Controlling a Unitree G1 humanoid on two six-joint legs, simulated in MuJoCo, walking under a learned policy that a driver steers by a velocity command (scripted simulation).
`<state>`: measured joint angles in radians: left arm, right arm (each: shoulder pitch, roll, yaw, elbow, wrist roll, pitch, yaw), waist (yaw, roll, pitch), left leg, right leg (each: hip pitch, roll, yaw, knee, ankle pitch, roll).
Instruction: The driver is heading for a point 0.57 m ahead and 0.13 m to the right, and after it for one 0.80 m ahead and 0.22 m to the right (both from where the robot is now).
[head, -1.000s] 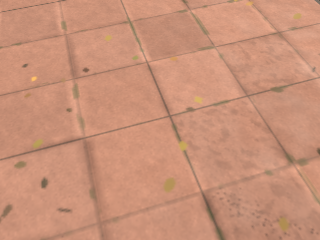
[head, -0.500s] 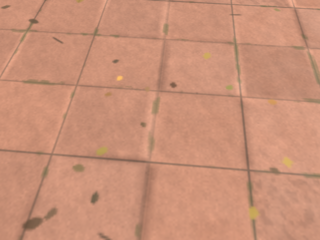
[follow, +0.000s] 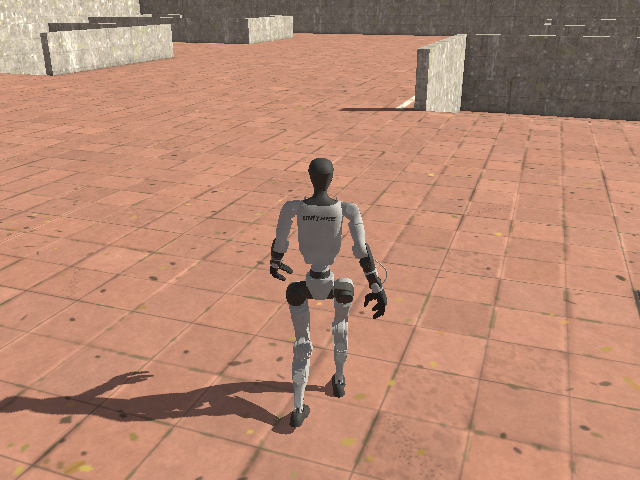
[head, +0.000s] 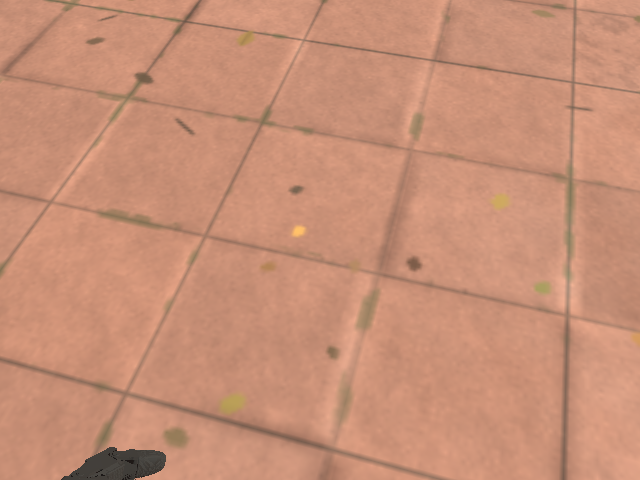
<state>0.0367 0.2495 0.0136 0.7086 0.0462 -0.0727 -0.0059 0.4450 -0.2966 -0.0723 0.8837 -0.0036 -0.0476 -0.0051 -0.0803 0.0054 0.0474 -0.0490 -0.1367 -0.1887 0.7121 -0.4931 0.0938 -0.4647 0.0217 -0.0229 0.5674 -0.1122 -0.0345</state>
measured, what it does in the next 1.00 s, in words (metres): walks ahead, turning right: left foot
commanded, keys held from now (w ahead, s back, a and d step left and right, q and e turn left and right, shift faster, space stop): w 0.28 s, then w+e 0.72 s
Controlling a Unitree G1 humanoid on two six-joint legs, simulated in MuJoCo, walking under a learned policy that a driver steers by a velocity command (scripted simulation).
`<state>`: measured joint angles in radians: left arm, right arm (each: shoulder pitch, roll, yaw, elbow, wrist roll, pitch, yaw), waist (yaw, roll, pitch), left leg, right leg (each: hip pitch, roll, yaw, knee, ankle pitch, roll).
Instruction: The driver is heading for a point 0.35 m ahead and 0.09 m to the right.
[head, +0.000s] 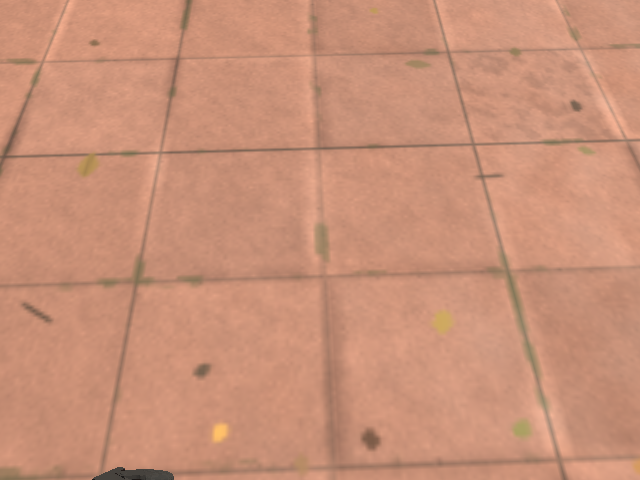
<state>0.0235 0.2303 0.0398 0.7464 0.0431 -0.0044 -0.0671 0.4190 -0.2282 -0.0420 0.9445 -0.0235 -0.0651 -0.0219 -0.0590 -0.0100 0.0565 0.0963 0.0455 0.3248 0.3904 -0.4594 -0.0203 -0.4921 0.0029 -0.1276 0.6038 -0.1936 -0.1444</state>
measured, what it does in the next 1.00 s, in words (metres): walks ahead: right foot, then left foot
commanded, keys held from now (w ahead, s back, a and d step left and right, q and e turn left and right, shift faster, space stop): w+e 0.22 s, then no key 0.78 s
